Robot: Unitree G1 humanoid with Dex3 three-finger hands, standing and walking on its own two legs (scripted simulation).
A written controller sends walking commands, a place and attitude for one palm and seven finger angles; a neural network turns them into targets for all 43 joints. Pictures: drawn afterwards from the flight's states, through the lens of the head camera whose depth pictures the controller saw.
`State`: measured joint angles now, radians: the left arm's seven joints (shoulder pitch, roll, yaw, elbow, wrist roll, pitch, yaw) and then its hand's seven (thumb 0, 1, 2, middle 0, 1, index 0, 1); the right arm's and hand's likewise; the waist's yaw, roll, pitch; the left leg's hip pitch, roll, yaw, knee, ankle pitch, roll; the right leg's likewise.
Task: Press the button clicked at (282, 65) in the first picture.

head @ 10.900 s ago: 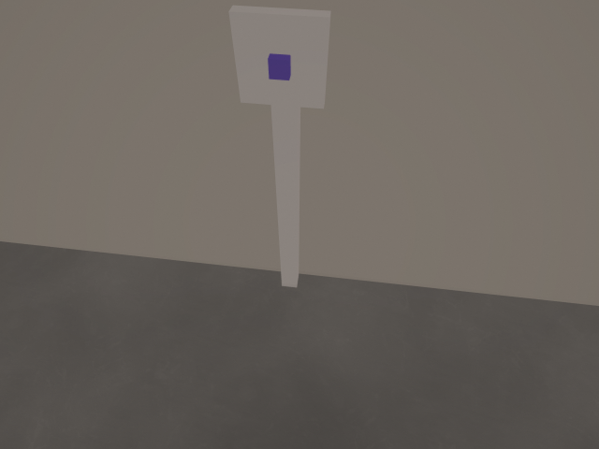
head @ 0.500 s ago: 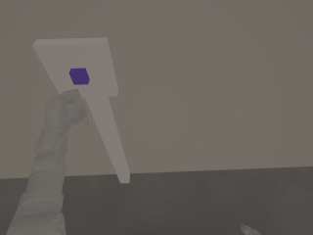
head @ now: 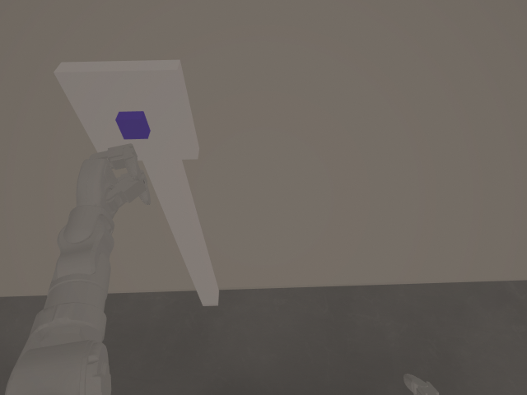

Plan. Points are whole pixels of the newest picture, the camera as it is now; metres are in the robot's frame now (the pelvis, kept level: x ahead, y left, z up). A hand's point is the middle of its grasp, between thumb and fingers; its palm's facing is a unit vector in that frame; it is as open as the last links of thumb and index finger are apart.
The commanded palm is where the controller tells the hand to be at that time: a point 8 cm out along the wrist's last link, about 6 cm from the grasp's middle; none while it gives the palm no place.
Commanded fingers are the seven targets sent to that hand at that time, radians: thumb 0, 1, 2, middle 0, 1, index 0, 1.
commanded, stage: aim a knuckle at the button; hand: left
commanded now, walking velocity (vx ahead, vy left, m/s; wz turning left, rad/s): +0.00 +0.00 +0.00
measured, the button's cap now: (134, 124) +0.50 +0.23 +0.15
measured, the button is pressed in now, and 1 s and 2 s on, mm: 0 0 7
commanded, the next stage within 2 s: press the button with the knuckle in 0.34 s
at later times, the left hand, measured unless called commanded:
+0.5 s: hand (145, 180) +0.40 +0.19 +0.12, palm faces +0.08 -1.00 -0.01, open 3.1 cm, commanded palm +0.37 +0.24 +0.12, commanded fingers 0.00 0.90 0.90 -1.30 -1.50 -1.30 -1.50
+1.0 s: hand (156, 158) +0.45 +0.18 +0.12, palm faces +0.06 -1.00 +0.00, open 3.1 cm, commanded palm +0.42 +0.24 +0.12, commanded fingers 0.00 0.90 0.90 -1.30 -1.50 -1.30 -1.50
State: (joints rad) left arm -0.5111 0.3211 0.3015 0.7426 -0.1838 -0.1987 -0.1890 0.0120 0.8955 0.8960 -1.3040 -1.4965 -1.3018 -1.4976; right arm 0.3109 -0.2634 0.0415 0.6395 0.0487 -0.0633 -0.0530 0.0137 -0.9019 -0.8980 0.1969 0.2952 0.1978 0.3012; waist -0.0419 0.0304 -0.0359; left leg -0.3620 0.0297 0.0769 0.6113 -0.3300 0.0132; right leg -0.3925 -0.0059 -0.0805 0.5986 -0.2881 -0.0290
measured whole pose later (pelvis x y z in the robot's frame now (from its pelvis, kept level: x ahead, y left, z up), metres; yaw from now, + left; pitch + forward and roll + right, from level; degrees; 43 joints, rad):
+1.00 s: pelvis +0.00 +0.00 +0.00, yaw +0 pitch +8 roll +0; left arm -0.72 0.35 0.33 0.95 -0.15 -0.25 -0.17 0.01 0.90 0.90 -1.30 -1.50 -1.30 -1.50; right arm 0.34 -0.27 0.04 0.67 0.03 -0.05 -0.05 0.01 -0.90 -0.90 0.20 0.30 0.20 0.30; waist -0.08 0.02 -0.04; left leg -0.44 0.03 0.08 0.65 -0.34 0.02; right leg -0.47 -0.01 -0.08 0.63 -0.29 -0.02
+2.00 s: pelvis -0.04 +0.00 -0.02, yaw +1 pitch +12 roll -1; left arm -1.00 0.53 0.36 1.29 -0.09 -0.33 -0.21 0.04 0.85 0.90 -1.30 -1.50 -1.53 -1.50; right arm 0.42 -0.30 0.06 0.69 0.02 -0.08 -0.05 0.01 -0.90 -0.90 0.20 0.30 0.20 0.30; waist -0.17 0.02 -0.04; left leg -0.66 0.04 0.05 0.77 -0.32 0.02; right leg -0.65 0.00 -0.10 0.70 -0.26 -0.03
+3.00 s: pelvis +0.01 +0.00 +0.00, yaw +1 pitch +3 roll +0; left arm -0.33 0.26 0.23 0.44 -0.21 -0.09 -0.17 0.01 0.89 0.90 -1.31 -1.50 -1.30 -1.50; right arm 0.21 -0.25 0.06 0.59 0.04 -0.06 -0.06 0.01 -0.90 -0.90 0.20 0.30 0.20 0.30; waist 0.00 0.03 -0.04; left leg -0.32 0.02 0.05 0.61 -0.35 0.01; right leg -0.34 -0.01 -0.10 0.59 -0.31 -0.03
